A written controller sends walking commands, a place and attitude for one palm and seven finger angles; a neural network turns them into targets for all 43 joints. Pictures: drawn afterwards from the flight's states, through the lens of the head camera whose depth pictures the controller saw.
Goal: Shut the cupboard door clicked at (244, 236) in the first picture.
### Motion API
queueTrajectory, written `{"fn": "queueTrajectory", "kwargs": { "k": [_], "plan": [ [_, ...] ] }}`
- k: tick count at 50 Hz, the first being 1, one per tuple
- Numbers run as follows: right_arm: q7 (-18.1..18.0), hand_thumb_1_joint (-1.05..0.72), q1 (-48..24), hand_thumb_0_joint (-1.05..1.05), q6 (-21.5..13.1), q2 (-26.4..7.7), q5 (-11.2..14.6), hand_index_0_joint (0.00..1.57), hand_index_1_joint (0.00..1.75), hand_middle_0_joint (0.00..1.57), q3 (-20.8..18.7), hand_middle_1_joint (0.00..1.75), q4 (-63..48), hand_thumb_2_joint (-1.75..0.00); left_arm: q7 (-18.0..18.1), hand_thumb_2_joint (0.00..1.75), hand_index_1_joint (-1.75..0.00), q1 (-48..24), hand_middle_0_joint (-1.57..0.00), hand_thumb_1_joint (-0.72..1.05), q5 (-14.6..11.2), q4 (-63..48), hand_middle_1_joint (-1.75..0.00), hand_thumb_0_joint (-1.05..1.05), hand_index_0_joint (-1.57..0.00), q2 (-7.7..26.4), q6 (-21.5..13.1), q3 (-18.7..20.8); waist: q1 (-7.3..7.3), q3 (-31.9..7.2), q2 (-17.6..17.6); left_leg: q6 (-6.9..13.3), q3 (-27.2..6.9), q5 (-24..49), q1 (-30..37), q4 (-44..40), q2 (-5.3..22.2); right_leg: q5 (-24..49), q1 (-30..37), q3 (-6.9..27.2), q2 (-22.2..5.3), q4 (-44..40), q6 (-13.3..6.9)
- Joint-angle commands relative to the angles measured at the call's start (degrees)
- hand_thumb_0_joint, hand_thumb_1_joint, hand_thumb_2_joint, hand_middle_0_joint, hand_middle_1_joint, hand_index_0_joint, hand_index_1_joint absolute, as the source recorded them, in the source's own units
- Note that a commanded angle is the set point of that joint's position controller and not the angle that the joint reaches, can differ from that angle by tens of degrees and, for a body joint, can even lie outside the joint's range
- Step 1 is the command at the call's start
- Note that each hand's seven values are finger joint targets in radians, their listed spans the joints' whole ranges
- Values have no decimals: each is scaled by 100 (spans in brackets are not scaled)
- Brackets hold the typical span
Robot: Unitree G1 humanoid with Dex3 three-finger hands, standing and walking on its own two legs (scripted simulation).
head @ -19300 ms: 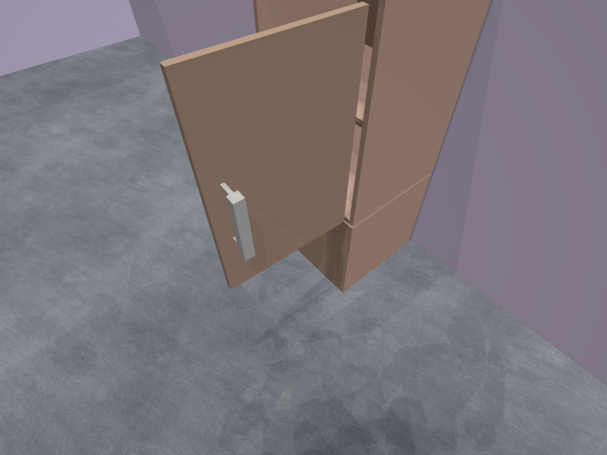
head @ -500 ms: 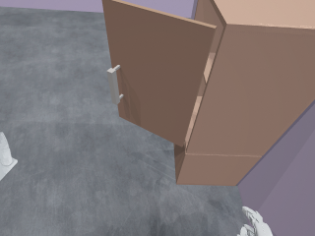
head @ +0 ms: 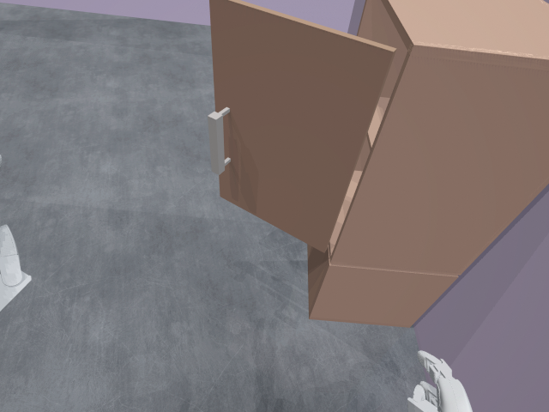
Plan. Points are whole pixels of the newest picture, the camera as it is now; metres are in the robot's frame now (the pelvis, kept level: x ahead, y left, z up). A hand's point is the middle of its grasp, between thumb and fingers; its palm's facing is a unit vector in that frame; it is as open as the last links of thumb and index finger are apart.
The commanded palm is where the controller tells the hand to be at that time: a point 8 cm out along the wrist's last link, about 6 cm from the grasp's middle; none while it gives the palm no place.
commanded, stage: step back with the hand held close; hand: left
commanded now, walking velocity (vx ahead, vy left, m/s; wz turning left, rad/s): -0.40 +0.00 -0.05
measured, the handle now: (222, 141) +0.77 +0.17 -0.07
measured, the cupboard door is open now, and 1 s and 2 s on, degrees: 61 61 61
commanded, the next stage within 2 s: stop stepping back and stand still in 0.24 s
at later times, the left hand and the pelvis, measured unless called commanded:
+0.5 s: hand out of the picture +0.10 +0.22 +0.19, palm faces +0.29 -0.81 -0.50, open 7.4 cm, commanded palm +0.07 +0.27 +0.19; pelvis -0.10 -0.01 +0.00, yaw -6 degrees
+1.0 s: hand out of the picture +0.06 +0.26 +0.18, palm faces +0.49 -0.78 -0.39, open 7.4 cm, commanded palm +0.02 +0.29 +0.19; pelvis -0.13 +0.00 +0.00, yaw -2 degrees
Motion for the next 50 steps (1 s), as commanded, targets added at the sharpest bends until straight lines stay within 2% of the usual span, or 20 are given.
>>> {"fn": "queueTrajectory", "kwargs": {
  "k": [1, 7, 10, 12, 14, 16, 18, 19, 20, 21, 26, 28, 30, 32, 35, 38, 43, 45, 47, 50],
  "plan": [
    [-122, -90, -550, 0, -479, -834, -129, 20, 30, 20, -303, 30, -910, -90, -8, 90, -30, -294, -20, 90, -5, -936, -30, 0, -20, 754, -276, 748, 97, -370, 1302, 560, -2179, -3087, -1437, -2811, 1940, -391, 1823, 33, 302, 1594, -50],
    [71, -90, -403, 0, -734, -716, -202, 20, 30, 20, -236, 30, -572, -90, -45, 90, -30, -313, -20, 90, -152, -1480, -30, 0, -20, 621, -266, 335, 117, -922, 1320, 129, -1363, -984, 1094, -2290, 1532, -1231, 763, -168, 122, -211, -187],
    [97, -90, -179, 0, -718, -708, -304, 20, 30, 20, -220, 30, -272, -90, -53, 90, -30, -429, -20, 90, -108, -1555, -30, 0, -20, 900, -308, 502, 126, -1436, 1476, -88, -966, 2104, 2442, -1520, 1405, -203, 663, -109, -7, -1288, -258],
    [106, -90, -284, 0, -729, -740, -260, 20, 30, 20, -237, 30, -314, -90, -108, 90, -30, -694, -20, 90, -131, -1650, -30, 0, -20, 968, -336, 533, 144, -1743, 1532, -98, -642, 3150, 3043, -1238, 1314, 49, 578, -249, 93, -1114, -141],
    [136, -90, -371, 0, -715, -709, -230, 20, 30, 20, -270, 30, -435, -90, -152, 90, -30, -529, -20, 90, -213, -1679, -30, 0, -20, 1029, -306, 729, 182, -1922, 1634, -108, -626, 2588, 2774, -1438, 1321, -383, 824, -344, 179, -963, -149],
    [204, -90, -390, 0, -592, -542, -154, 20, 30, 20, -257, 30, -635, -90, -215, 90, -30, -23, -20, 90, -337, -1756, -30, 0, -20, 1125, -244, 938, 167, -2090, 966, -257, -268, 2085, 2693, -1135, 1020, 346, 949, -256, -69, -1353, -256],
    [155, -90, -442, 0, -493, -475, 48, 20, 30, 20, -226, 30, -856, -90, -191, 90, -30, 521, -20, 90, -461, -1614, -30, 0, -20, 1265, -187, 1102, 37, -1544, -376, -451, 270, 9, 2758, -61, 352, 389, -187, 7, -869, -1654, -430],
    [98, -90, -533, 0, -454, -510, 56, 20, 30, 20, -195, 30, -908, -90, -132, 90, -30, 779, -20, 90, -513, -1455, -30, 0, -20, 1305, -106, 1173, 36, -1029, -639, -541, 235, -567, 2402, 641, 88, -740, -856, 388, -1335, -1902, -724],
    [55, -90, -576, 0, -411, -590, -49, 20, 30, 20, -200, 30, -892, -90, -42, 90, -30, 900, -20, 90, -516, -1405, -30, 0, -20, 1608, 26, 1565, 80, -789, -370, -588, 93, -701, 2139, 1210, 44, -1461, -1314, 846, -1659, -2046, -1046],
    [10, -90, -434, 0, -313, -450, -86, 20, 30, 20, -100, 30, -806, -90, 9, 90, -30, 817, -20, 90, -458, -1282, -30, 0, -20, 1218, 184, 1176, -54, -362, -251, -557, -116, -707, 1572, 1397, 156, -1474, -1205, 939, -1829, -1934, -1214],
    [-167, -90, -284, 0, -487, -784, 19, 20, 30, 20, -80, 30, -665, -90, 184, 90, -30, -1027, -20, 90, -100, 88, -30, 0, -20, 728, 362, 399, -137, 1046, -339, -219, -345, -729, 923, -191, 394, -1387, -688, 386, -1131, -1562, -519],
    [-140, -90, -193, 0, -583, -780, 40, 20, 30, 20, -109, 30, -634, -90, 125, 90, -30, -844, -20, 90, -82, 223, -30, 0, -20, 580, 255, 178, -86, 869, 65, -129, -583, -822, 1182, -555, 461, -1044, -489, 228, -902, -1330, -439],
    [-120, -90, -286, 0, -699, -825, 7, 20, 30, 20, -77, 30, -625, -90, 83, 90, -30, -1231, -20, 90, -73, -608, -30, 0, -20, 645, 134, 99, -100, 552, 1055, -124, -1599, -2125, 812, -2080, 808, -1098, 280, -296, -233, -362, -170],
    [-100, -90, -282, 0, -854, -757, -37, 20, 30, 20, -60, 30, -657, -90, 122, 90, -30, -1157, -20, 90, -54, -1148, -30, 0, -20, 667, 41, 206, 4, 169, 1202, -70, -2176, -3101, 696, -2891, 1058, -977, 817, -258, 31, 113, -115],
    [-17, -90, -228, 0, -993, -716, -124, 20, 30, 20, -74, 30, -654, -90, 143, 90, -30, -389, -20, 90, -32, -1728, -30, 0, -20, 1039, 17, 635, 90, -580, 1306, -216, -1409, -2644, 747, -2702, 859, -835, 1607, -401, 82, -410, -201],
    [61, -90, -234, 0, -910, -613, -129, 20, 30, 20, -65, 30, -703, -90, 139, 90, -30, 472, -20, 90, -91, -1384, -30, 0, -20, 947, 71, 818, 73, -685, 1089, -304, -623, -2090, 440, -1911, 466, -921, 1900, -387, -118, -922, -353],
    [76, -90, -72, 0, -547, -572, -97, 20, 30, 20, -107, 30, -586, -90, 226, 90, -30, 89, -20, 90, -206, -701, -30, 0, -20, 732, 199, 715, -37, 201, -379, -380, -140, -807, 269, 915, 164, -1919, 326, 1754, -1744, -2126, -1265],
    [86, -90, -144, 0, -571, -641, -47, 20, 30, 20, -95, 30, -568, -90, 228, 90, -30, -645, -20, 90, -162, -484, -30, 0, -20, 645, 183, 460, -82, 399, -410, -318, -189, -692, 341, 791, 301, -1141, 335, 1533, -1770, -1795, -1175],
    [42, -90, -128, 0, -610, -648, -26, 20, 30, 20, -71, 30, -508, -90, 189, 90, -30, -939, -20, 90, -76, -17, -30, 0, -20, 456, 227, 131, -77, 596, -234, -204, -105, -554, 1059, -168, 315, -742, 73, 847, -1291, -1325, -749],
    [-24, -90, -305, 0, -691, -755, 67, 20, 30, 20, -146, 30, -620, -90, 119, 90, -30, -1262, -20, 90, -56, -46, -30, 0, -20, 486, 214, -13, 9, 552, -150, -82, -236, 32, 1656, -597, 458, 66, 46, 457, -731, -1035, -357]
  ]
}}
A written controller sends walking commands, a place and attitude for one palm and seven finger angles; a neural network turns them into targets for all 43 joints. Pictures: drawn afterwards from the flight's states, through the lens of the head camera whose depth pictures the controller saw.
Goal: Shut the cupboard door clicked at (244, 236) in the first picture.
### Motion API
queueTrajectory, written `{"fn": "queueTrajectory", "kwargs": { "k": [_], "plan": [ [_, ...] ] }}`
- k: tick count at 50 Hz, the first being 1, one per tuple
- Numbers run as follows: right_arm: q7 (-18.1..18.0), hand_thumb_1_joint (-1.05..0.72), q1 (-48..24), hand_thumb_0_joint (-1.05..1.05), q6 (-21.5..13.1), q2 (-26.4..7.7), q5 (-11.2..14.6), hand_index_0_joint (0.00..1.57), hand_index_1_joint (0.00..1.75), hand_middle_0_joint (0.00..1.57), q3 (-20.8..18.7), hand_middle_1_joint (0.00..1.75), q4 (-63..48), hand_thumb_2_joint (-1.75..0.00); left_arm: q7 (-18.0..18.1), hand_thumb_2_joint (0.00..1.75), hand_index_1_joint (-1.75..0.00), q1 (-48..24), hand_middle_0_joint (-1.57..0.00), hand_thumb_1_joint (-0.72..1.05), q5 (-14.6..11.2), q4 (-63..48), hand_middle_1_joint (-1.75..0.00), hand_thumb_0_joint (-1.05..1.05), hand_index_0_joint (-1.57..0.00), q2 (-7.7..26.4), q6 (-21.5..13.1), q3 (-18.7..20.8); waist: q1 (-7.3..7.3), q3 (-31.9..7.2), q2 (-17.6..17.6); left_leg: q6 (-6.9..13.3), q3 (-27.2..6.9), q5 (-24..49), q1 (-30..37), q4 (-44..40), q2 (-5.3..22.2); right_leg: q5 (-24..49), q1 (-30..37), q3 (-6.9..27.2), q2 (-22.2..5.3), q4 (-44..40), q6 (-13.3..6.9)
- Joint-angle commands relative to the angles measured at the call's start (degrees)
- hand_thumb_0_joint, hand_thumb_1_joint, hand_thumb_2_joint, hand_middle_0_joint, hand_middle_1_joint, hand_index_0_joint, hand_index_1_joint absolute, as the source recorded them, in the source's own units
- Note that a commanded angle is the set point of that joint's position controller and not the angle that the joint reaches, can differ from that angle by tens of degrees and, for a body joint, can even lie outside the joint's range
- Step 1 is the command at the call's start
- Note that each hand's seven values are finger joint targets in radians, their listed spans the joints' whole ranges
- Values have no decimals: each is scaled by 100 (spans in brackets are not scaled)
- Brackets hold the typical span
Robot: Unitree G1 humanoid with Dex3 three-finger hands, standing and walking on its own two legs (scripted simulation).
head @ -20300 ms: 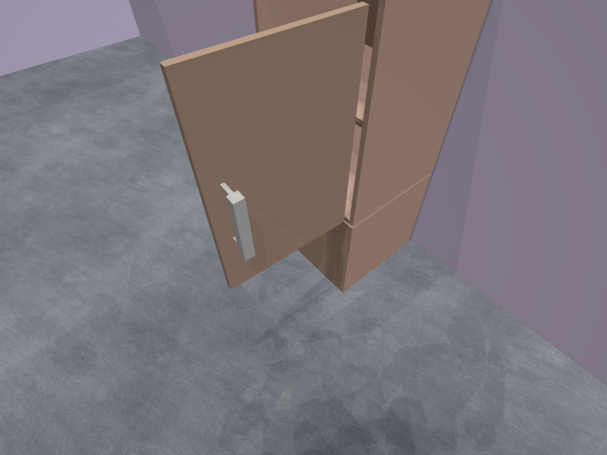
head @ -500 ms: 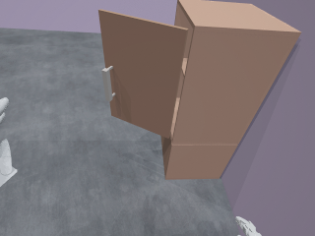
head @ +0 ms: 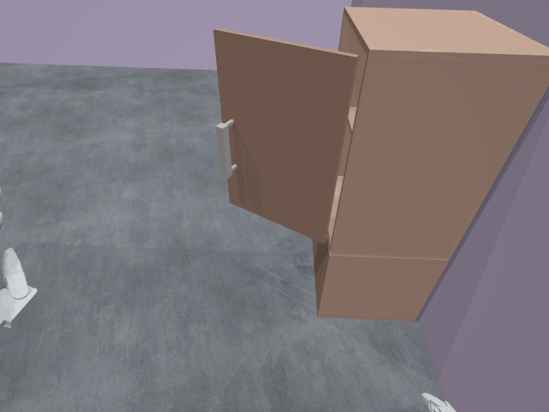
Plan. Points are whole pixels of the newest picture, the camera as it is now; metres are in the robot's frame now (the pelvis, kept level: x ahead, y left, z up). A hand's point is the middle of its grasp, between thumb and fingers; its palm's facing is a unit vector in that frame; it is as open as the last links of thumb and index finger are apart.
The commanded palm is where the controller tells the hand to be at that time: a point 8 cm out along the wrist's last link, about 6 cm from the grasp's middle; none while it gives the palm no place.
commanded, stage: stop stepping back and stand still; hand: left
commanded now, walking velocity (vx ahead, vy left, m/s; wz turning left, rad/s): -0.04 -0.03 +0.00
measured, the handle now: (228, 148) +0.89 +0.21 -0.07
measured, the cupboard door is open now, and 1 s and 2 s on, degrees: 61 61 61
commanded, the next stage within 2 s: let the arm hang, fingers relaxed in 0.20 s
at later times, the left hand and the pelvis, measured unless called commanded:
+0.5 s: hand out of the picture +0.16 +0.22 -0.09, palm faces +0.01 -0.94 -0.33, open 7.4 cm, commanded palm none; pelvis -0.01 +0.00 +0.00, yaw +0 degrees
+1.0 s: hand out of the picture -0.10 +0.18 -0.16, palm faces +0.03 -0.98 -0.20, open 7.4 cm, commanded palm none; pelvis -0.02 +0.00 +0.01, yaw +0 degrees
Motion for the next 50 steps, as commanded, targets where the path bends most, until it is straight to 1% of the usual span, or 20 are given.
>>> {"fn": "queueTrajectory", "kwargs": {
  "k": [1, 2, 3, 5, 9, 14, 15, 16, 17, 20, 22, 24, 27, 29, 30, 31, 33, 39, 47, 50],
  "plan": [
    [-114, -90, -912, 0, -360, -611, 39, 20, 30, 20, -226, 30, -1001, -90, -14, 90, -30, -1034, -20, 90, 19, -748, -30, 0, -20, 972, -247, 251, -187, 822, 54, 192, -496, 479, 909, -870, 444, 836, -1323, 503, -562, -578, -19],
    [-109, -90, -923, 0, -360, -596, 26, 20, 30, 20, -181, 30, -1025, -90, -35, 90, -30, -1167, -20, 90, 29, -1006, -30, 0, -20, 950, -272, 225, -172, 692, 382, 237, -860, 473, 772, -1275, 598, 811, -1048, 211, -358, -237, 92],
    [-115, -90, -994, 0, -396, -581, 24, 20, 30, 20, -171, 30, -1061, -90, -25, 90, -30, -1308, -20, 90, 32, -1275, -30, 0, -20, 1028, -324, 279, -141, 545, 459, 303, -1210, 160, 729, -1588, 776, 739, -873, 125, -239, -81, 159],
    [-130, -90, -1001, 0, -487, -573, -31, 20, 30, 20, -186, 30, -1060, -90, 19, 90, -30, -1226, -20, 90, 54, -1742, -30, 0, -20, 1315, -418, 608, -96, 232, 467, 361, -1347, -99, 827, -1764, 866, 753, -645, 160, -227, -163, 151],
    [-60, -90, -970, 0, -479, -484, -39, 20, 30, 20, -165, 30, -1141, -90, 46, 90, -30, -244, -20, 90, 0, -1719, -30, 0, -20, 1172, -425, 771, -68, -300, 511, 151, -474, 570, 758, -1235, 506, 1327, -38, 322, -370, -667, 46],
    [-18, -90, -876, 0, -252, -462, 5, 20, 30, 20, -181, 30, -1162, -90, 22, 90, -30, 216, -20, 90, -107, -1296, -30, 0, -20, 1104, -310, 824, -134, -375, 238, 6, -166, 1678, 895, -681, 404, 2252, -111, 554, -552, -816, -35],
    [448, -90, -1490, 0, -699, -998, 196, 20, 30, 20, -337, 30, -314, -90, -751, 90, -30, -381, -20, 90, 207, 2636, -30, 0, -20, -172, 398, -1978, -258, 114, 159, -8, -107, 2905, 818, 56, 527, 2969, -878, 2, -786, -86, -57],
    [468, -90, -1034, 0, -409, -1281, 36, 20, 30, 20, -492, 30, -31, -90, -896, 90, -30, -557, -20, 90, 337, 2901, -30, 0, -20, -22, 990, -1767, -185, -134, 32, -21, -111, 2816, 970, 17, 560, 2662, -908, 297, -823, -111, -62],
    [442, -90, -808, 0, -242, -1191, -31, 20, 30, 20, -476, 30, 22, -90, -932, 90, -30, -655, -20, 90, 400, 3105, -30, 0, -20, -101, 1120, -1824, -148, -172, -198, 55, -175, 2608, 854, 40, 604, 2261, -891, 234, -744, -18, -78],
    [405, -90, -852, 0, 47, -1203, -90, 20, 30, 20, -308, 30, 80, -90, -975, 90, -30, -1131, -20, 90, 434, 4020, -30, 0, -20, 88, 1127, -1908, -77, 53, -1108, 208, -519, 2346, 536, -65, 573, 1668, -811, 293, -667, -56, -137],
    [388, -90, -908, 0, 191, -1149, -132, 20, 30, 20, -246, 30, 169, -90, -955, 90, -30, -1352, -20, 90, 409, 4699, -30, 0, -20, 129, 1134, -1959, -93, 191, -1307, 195, -535, 1844, 426, -92, 415, 1586, -756, 505, -822, -277, -232],
    [387, -90, -853, 0, 339, -957, -192, 20, 30, 20, -180, 30, 435, -90, -915, 90, -30, -1503, -20, 90, 397, 5458, -30, 0, -20, 17, 1179, -2048, -130, 403, -1150, 126, -488, 1299, 537, -190, 277, 1103, -953, 671, -918, -565, -302],
    [368, -90, -733, 0, 476, -794, -220, 20, 30, 20, -98, 30, 817, -90, -876, 90, -30, -1499, -20, 90, 370, 6379, -30, 0, -20, -87, 1227, -2146, -151, 527, -81, 98, -582, 1027, 705, -621, 303, 522, -878, 689, -783, -757, -247],
    [327, -90, -661, 0, 492, -708, -203, 20, 30, 20, -77, 30, 1092, -90, -879, 90, -30, -1325, -20, 90, 354, 6947, -30, 0, -20, -179, 1220, -2157, -98, 611, 430, 115, -657, 668, 578, -900, 328, 350, -661, 677, -706, -890, -232],
    [304, -90, -619, 0, 493, -709, -182, 20, 30, 20, -78, 30, 1207, -90, -877, 90, -30, -1227, -20, 90, 351, 7179, -30, 0, -20, -166, 1204, -2153, -69, 602, 384, 104, -646, 710, 644, -904, 341, 416, -583, 684, -693, -986, -240],
    [274, -90, -521, 0, 494, -609, -209, 20, 30, 20, -104, 30, 1306, -90, -868, 90, -30, -1120, -20, 90, 358, 7360, -30, 0, -20, -373, 1198, -2090, -74, 545, 613, 113, -652, 478, 653, -970, 360, 343, -522, 664, -710, -1059, -268],
    [248, -90, -361, 0, 512, -544, -188, 20, 30, 20, -104, 30, 1526, -90, -881, 90, -30, -985, -20, 90, 337, 7725, -30, 0, -20, -403, 1209, -2129, -70, 610, 847, 116, -697, 79, 623, -1158, 366, 240, -478, 630, -661, -1103, -289],
    [187, -90, 113, 0, 520, -463, -131, 20, 30, 20, -149, 30, 1982, -90, -866, 90, -30, -613, -20, 90, 332, 8449, -30, 0, -20, -635, 1175, -2217, -95, 733, 63, 161, -712, -25, 781, -1320, 457, 292, -503, 512, -623, -1243, -262],
    [188, -90, 368, 0, 575, -227, -133, 20, 30, 20, -165, 30, 2246, -90, -808, 90, -30, -296, -20, 90, 345, 8788, -30, 0, -20, -833, 1173, -2256, -117, 1133, -381, 149, -600, -353, 735, -1413, 401, -146, -878, 527, -635, -1322, -245],
    [196, -90, 396, 0, 568, -172, -119, 20, 30, 20, -163, 30, 2284, -90, -788, 90, -30, -219, -20, 90, 354, 8791, -30, 0, -20, -857, 1155, -2257, -104, 1167, -313, 150, -540, -198, 785, -1371, 385, -105, -979, 546, -645, -1321, -243]
  ]
}}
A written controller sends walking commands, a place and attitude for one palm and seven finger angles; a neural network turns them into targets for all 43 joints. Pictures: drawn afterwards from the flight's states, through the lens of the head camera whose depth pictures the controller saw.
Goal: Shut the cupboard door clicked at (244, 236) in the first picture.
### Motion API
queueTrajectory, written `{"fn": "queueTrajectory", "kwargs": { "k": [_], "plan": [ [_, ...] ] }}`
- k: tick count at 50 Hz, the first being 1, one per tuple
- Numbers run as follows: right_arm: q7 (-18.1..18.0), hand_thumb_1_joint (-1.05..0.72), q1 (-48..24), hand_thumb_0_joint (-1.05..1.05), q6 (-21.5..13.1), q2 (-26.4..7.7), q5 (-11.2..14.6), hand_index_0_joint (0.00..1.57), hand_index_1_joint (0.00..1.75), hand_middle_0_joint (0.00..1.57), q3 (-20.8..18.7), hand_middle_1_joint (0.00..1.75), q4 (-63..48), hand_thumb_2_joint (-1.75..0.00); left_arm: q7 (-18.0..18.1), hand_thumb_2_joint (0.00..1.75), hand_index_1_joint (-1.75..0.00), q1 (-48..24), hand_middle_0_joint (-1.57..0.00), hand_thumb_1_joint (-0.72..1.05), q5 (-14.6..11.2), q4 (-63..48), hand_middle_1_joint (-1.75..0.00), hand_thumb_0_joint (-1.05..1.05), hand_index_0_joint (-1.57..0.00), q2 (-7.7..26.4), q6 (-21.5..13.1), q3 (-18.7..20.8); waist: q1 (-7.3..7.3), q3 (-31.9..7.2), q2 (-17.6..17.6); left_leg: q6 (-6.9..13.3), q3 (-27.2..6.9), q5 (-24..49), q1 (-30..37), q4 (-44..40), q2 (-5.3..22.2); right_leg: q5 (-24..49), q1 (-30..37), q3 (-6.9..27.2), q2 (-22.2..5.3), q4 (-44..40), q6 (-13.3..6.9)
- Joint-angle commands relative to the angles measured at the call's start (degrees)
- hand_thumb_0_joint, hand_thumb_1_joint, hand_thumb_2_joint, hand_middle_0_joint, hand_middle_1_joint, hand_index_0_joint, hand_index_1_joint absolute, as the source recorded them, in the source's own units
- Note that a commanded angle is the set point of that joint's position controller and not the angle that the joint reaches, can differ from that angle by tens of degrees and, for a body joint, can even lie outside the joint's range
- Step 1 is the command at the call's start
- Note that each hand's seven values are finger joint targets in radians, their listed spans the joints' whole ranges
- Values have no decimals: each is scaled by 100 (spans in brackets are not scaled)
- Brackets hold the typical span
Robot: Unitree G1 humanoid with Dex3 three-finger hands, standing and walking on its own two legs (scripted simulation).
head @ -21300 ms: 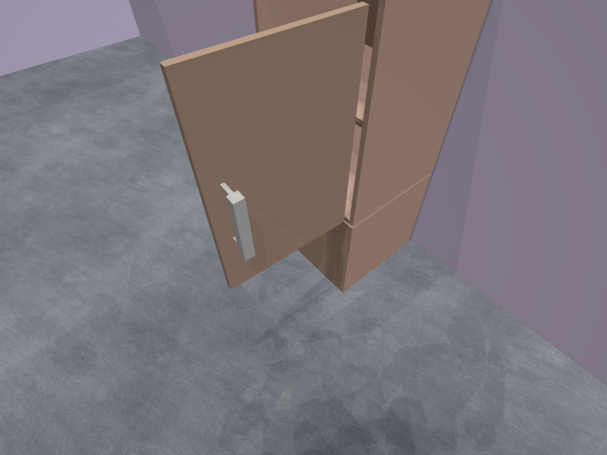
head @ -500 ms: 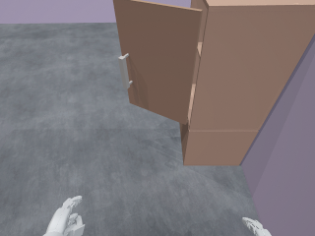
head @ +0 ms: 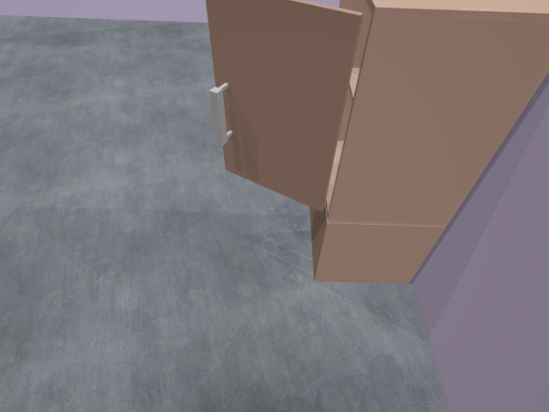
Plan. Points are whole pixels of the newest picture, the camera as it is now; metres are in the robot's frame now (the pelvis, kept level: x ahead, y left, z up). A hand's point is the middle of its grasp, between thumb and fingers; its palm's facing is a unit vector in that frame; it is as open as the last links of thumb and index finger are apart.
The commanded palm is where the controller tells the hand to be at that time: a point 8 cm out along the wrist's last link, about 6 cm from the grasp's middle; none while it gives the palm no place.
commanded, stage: let the arm hang, fingers relaxed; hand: left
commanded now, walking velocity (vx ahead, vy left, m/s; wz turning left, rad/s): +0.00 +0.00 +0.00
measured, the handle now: (223, 114) +0.91 +0.21 -0.09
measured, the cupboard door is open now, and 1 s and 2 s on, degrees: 61 61 61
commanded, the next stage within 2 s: look to check the result in 0.40 s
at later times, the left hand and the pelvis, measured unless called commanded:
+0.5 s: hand out of the picture -0.01 +0.15 -0.18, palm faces +0.04 -0.99 -0.15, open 7.4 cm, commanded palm none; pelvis +0.01 +0.00 +0.00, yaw +0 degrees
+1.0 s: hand out of the picture +0.01 +0.15 -0.18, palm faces +0.04 -0.98 -0.18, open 7.4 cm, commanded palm none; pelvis +0.03 -0.01 +0.00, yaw +0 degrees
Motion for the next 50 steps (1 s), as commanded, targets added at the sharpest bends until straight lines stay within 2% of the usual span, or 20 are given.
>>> {"fn": "queueTrajectory", "kwargs": {
  "k": [1, 7, 10, 16, 21, 26, 30, 36, 42, 49, 50],
  "plan": [
    [-54, -90, 293, 0, -92, -637, -26, 20, 30, 20, -156, 30, -175, -90, 55, 90, -30, 345, -20, 90, -2, -157, -30, 0, -20, 385, -142, 56, -61, 434, -195, 105, -613, -792, 470, -528, 484, -526, -1068, 546, -509, -762, -273],
    [-51, -90, 308, 0, -111, -539, -35, 20, 30, 20, -143, 30, -140, -90, 72, 90, -30, 323, -20, 90, 6, -193, -30, 0, -20, 311, -135, 66, -37, 653, -58, 104, -646, -891, 305, -646, 480, -436, -1107, 522, -485, -669, -236],
    [-53, -90, 312, 0, -127, -541, -27, 20, 30, 20, -139, 30, -162, -90, 72, 90, -30, 321, -20, 90, 10, -216, -30, 0, -20, 322, -152, 82, -21, 548, -86, 100, -611, -694, 363, -585, 456, -340, -1032, 522, -497, -676, -248],
    [-65, -90, 293, 0, -152, -514, -47, 20, 30, 20, -137, 30, -187, -90, 66, 90, -30, 208, -20, 90, 0, -265, -30, 0, -20, 262, -157, 104, -24, 481, 92, 88, -610, -563, 367, -554, 458, -153, -919, 509, -506, -659, -242],
    [-76, -90, 284, 0, -166, -519, -39, 20, 30, 20, -130, 30, -185, -90, 64, 90, -30, 145, -20, 90, -7, -277, -30, 0, -20, 271, -163, 114, -34, 392, 42, 90, -586, -246, 475, -477, 476, 42, -817, 493, -517, -661, -240],
    [-79, -90, 253, 0, -159, -560, -30, 20, 30, 20, -133, 30, -188, -90, 61, 90, -30, 105, -20, 90, -11, -266, -30, 0, -20, 299, -152, 116, -35, 406, 49, 94, -594, -237, 505, -485, 499, 65, -792, 482, -509, -655, -229],
    [-80, -90, 226, 0, -179, -618, -14, 20, 30, 20, -137, 30, -198, -90, 72, 90, -30, 135, -20, 90, -17, -276, -30, 0, -20, 347, -186, 118, -24, 222, -157, 104, -526, 255, 701, -318, 501, 356, -669, 493, -537, -682, -230],
    [-84, -90, 121, 0, -179, -633, -16, 20, 30, 20, -135, 30, -164, -90, 77, 90, -30, 96, -20, 90, -20, -255, -30, 0, -20, 349, -177, 120, -35, 278, -22, 103, -511, 332, 766, -311, 520, 432, -650, 484, -557, -703, -214],
    [-91, -90, 30, 0, -201, -699, -17, 20, 30, 20, -125, 30, -162, -90, 77, 90, -30, 35, -20, 90, -18, -257, -30, 0, -20, 401, -186, 128, -28, 195, -82, 117, -514, 576, 843, -298, 534, 664, -503, 487, -568, -691, -199],
    [-91, -90, -105, 0, -200, -739, -17, 20, 30, 20, -123, 30, -165, -90, 77, 90, -30, -50, -20, 90, -18, -266, -30, 0, -20, 442, -193, 132, -24, 277, -60, 94, -475, 651, 880, -277, 524, 834, -468, 486, -600, -760, -191],
    [-90, -90, -113, 0, -203, -793, -5, 20, 30, 20, -136, 30, -188, -90, 76, 90, -30, -39, -20, 90, -11, -285, -30, 0, -20, 507, -204, 139, -18, 180, -78, 99, -465, 757, 927, -237, 531, 948, -417, 487, -598, -760, -195]
  ]
}}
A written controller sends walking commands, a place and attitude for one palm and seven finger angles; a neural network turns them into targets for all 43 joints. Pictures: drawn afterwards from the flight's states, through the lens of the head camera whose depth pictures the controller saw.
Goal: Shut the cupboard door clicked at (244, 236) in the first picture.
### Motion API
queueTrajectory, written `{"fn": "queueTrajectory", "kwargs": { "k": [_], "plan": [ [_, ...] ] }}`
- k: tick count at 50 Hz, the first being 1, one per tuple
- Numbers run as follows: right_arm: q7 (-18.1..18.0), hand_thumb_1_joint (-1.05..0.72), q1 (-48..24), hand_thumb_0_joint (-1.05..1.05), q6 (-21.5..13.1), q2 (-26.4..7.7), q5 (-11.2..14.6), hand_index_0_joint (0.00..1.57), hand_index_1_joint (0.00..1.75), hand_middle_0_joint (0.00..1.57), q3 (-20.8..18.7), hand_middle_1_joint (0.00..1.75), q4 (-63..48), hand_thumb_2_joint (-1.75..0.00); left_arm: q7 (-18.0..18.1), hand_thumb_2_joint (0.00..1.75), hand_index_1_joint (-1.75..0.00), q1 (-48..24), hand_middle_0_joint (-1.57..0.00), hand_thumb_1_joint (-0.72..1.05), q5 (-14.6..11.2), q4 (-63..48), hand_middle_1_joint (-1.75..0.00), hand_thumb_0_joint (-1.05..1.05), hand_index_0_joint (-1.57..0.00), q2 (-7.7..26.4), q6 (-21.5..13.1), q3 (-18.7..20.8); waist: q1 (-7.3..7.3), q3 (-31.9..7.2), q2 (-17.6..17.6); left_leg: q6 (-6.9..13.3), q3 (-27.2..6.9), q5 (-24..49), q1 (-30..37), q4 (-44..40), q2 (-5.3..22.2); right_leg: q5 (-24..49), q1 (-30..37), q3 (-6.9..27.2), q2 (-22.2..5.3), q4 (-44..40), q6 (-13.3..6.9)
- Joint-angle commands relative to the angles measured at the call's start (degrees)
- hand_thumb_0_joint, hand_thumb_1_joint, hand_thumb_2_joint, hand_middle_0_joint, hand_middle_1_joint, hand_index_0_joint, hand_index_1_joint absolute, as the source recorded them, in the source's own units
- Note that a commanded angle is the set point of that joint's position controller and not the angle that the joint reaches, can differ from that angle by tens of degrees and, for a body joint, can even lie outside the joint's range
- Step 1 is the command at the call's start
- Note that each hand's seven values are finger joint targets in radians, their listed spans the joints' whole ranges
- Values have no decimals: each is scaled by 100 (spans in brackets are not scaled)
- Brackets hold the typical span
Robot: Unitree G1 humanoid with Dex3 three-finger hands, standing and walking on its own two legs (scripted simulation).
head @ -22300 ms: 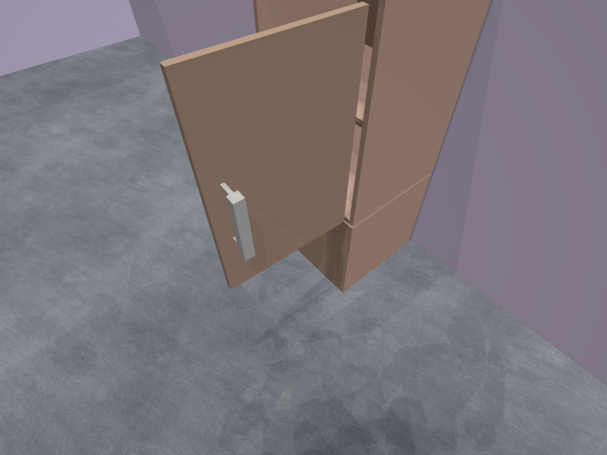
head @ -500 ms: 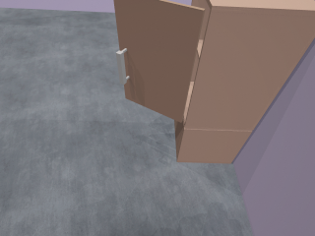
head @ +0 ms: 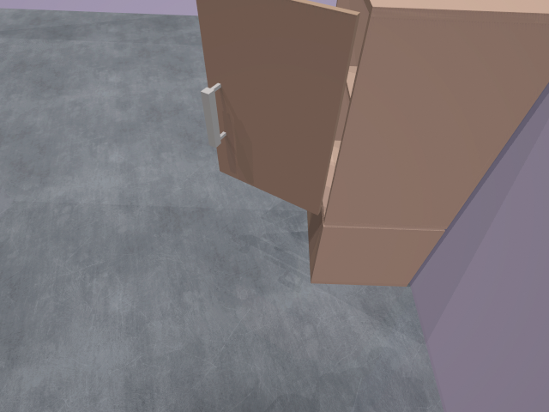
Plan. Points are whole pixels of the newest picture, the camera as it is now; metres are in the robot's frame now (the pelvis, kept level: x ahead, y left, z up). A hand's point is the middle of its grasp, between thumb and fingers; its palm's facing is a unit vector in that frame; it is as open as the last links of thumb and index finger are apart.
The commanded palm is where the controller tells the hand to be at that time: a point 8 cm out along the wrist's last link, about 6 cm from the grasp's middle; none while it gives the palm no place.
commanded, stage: look to check the result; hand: left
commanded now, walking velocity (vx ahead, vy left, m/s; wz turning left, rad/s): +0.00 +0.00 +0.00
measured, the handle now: (216, 115) +0.88 +0.22 -0.09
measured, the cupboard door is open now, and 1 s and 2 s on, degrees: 61 61 61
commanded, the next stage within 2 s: walk to a spot facing it in 0.02 s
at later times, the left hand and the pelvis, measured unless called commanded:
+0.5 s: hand out of the picture +0.00 +0.21 -0.20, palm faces +0.19 -0.96 -0.22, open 7.4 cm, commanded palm none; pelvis +0.00 +0.01 -0.03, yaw +9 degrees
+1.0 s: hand out of the picture -0.02 +0.17 -0.16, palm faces +0.45 -0.84 -0.31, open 7.4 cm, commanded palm none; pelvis +0.01 -0.05 +0.00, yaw +29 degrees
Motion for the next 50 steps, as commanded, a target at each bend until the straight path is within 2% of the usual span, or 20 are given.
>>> {"fn": "queueTrajectory", "kwargs": {
  "k": [1, 9, 13, 18, 20, 21, 22, 23, 25, 29, 36, 39, 40, 41, 42, 43, 44, 45, 47, 50],
  "plan": [
    [-40, -90, 303, 0, -55, -648, -27, 20, 30, 20, -122, 30, -154, -90, 46, 90, -30, 497, -20, 90, -9, -84, -30, 0, -20, 633, -76, 98, -52, 159, 56, 182, -489, 1008, 661, -225, 525, 1106, -758, 462, -614, -540, -119],
    [-37, -90, 285, 0, -29, -584, -28, 20, 30, 20, -109, 30, -196, -90, 65, 90, -30, 480, -20, 90, -16, -144, -30, 0, -20, 659, -41, 148, -22, 151, -2, 163, -465, 1315, 472, -48, 479, 1556, -525, 340, -685, -316, -87],
    [3, -90, 152, 0, 70, -614, -36, 20, 30, 20, -197, 30, -412, -90, 84, 90, -30, 463, -20, 90, 3, -384, -30, 0, -20, 905, 22, 321, 34, 136, -343, 107, -321, 989, -193, 682, 239, 2013, -317, 321, -1106, -60, -300],
    [103, -90, -120, 0, 198, -608, -55, 20, 30, 20, -344, 30, -829, -90, 95, 90, -30, 19, -20, 90, 101, -813, -30, 0, -20, 1172, 48, 476, -31, 516, -760, -51, 136, -1597, -1066, 2158, 282, 3585, -289, 379, -2091, 218, -984],
    [146, -90, 150, 0, 183, -660, -68, 20, 30, 20, -364, 30, -861, -90, 72, 90, -30, -160, -20, 90, 85, -950, -30, 0, -20, 1255, 44, 519, -216, 350, -324, 9, 189, -529, -422, 1212, 295, 3833, -472, -163, -1852, 1194, -616],
    [149, -90, 517, 0, 150, -856, -119, 20, 30, 20, -394, 30, -837, -90, 49, 90, -30, -119, -20, 90, 29, -1069, -30, 0, -20, 1261, 62, 524, -334, 66, 423, 318, -490, 1333, 194, 519, 608, 3036, -974, -593, -1353, 2158, -174],
    [117, -90, 839, 0, 99, -1274, -188, 20, 30, 20, -472, 30, -860, -90, 51, 90, -30, 17, -20, 90, -40, -1234, -30, 0, -20, 976, 67, 487, -354, -188, 1624, 1065, -2266, 3219, 696, -52, 1663, 221, -1832, -795, -508, 3430, 235],
    [89, -90, 967, 0, 129, -1391, -151, 20, 30, 20, -491, 30, -789, -90, 78, 90, -30, -279, -20, 90, 1, -1373, -30, 0, -20, 969, 92, 439, -416, -325, 1444, 1370, -2963, 2322, 467, -737, 1974, -1904, -1997, -217, -235, 4189, 171],
    [66, -90, 552, 0, 109, -1362, -150, 20, 30, 20, -495, 30, -980, -90, 38, 90, -30, -766, -20, 90, 42, -1502, -30, 0, -20, 1022, 147, 460, -309, -94, 681, 1249, -3045, -156, -120, -1055, 1871, -1263, -2394, 325, -529, 4483, 183],
    [50, -90, 90, 0, 75, -1373, -154, 20, 30, 20, -507, 30, -1184, -90, -61, 90, -30, -654, -20, 90, 67, -1529, -30, 0, -20, 911, 126, 477, -119, -324, 614, 973, -2286, -446, -81, -970, 1272, -592, -2386, 196, -422, 3757, 334],
    [133, -90, -45, 0, 195, -1550, -175, 20, 30, 20, -670, 30, -1401, -90, -68, 90, -30, -694, -20, 90, 77, -1798, -30, 0, -20, 965, 149, 460, -156, -516, 1034, 825, -2456, -731, -197, -887, 903, -683, -1846, -17, -38, 2366, 391],
    [163, -90, -389, 0, 258, -1477, -143, 20, 30, 20, -719, 30, -1597, -90, -54, 90, -30, -108, -20, 90, 56, -1721, -30, 0, -20, 1116, 147, 522, 142, -502, 1045, 553, -2333, -1142, -988, -690, 498, -214, -669, -185, 128, 1048, 334],
    [180, -90, -467, 0, 269, -1341, -88, 20, 30, 20, -708, 30, -1658, -90, -36, 90, -30, 175, -20, 90, 80, -1698, -30, 0, -20, 1356, 95, 565, 287, -519, 709, 323, -2121, -1325, -1520, -202, 217, -88, 15, 162, -168, 29, 220],
    [215, -90, -342, 0, 291, -897, -26, 20, 30, 20, -684, 30, -1756, -90, 7, 90, -30, 177, -20, 90, 178, -1809, -30, 0, -20, 1849, 33, 684, 278, -447, -801, -175, -1142, -2056, -2491, 1538, -550, -1329, 317, 2044, -1737, -1158, -339],
    [232, -90, -371, 0, 271, -893, -91, 20, 30, 20, -718, 30, -1810, -90, 35, 90, -30, -469, -20, 90, 174, -1993, -30, 0, -20, 2038, 81, 622, 140, 11, -1273, -297, -589, -2219, -2539, 3502, -617, -1514, -954, 2889, -3003, -1543, -863],
    [276, -90, -188, 0, 317, -1028, -155, 20, 30, 20, -735, 30, -1804, -90, 53, 90, -30, -1010, -20, 90, 113, -2136, -30, 0, -20, 1884, 73, 593, -176, 0, -676, -216, -665, -1973, -2116, 4382, -262, -1342, -1656, 2345, -2809, -1306, -934],
    [309, -90, -201, 0, 311, -927, -154, 20, 30, 20, -717, 30, -1720, -90, 52, 90, -30, -1170, -20, 90, 109, -2146, -30, 0, -20, 1509, 13, 526, -269, 134, -862, -222, -556, -1704, -2152, 4631, -108, -471, -1588, 1857, -2241, -979, -785],
    [350, -90, -108, 0, 306, -951, -126, 20, 30, 20, -703, 30, -1719, -90, 56, 90, -30, -1320, -20, 90, 115, -2153, -30, 0, -20, 1365, -6, 485, -371, 95, -1021, -262, -407, -1531, -2094, 4645, 23, 556, -1413, 1198, -2046, -644, -750],
    [379, -90, -322, 0, 263, -848, -70, 20, 30, 20, -614, 30, -1771, -90, 45, 90, -30, -894, -20, 90, 119, -2019, -30, 0, -20, 1340, -74, 477, -199, -79, -991, -364, -38, -1558, -1916, 3928, 43, 2944, -628, 400, -1836, -7, -689],
    [398, -90, -818, 0, 232, -709, -28, 20, 30, 20, -503, 30, -1906, -90, 39, 90, -30, -163, -20, 90, 126, -1776, -30, 0, -20, 1566, -67, 551, 174, -356, -1056, -338, 393, -1736, -1625, 2649, -29, 4406, 307, 56, -1887, 457, -557]
  ]
}}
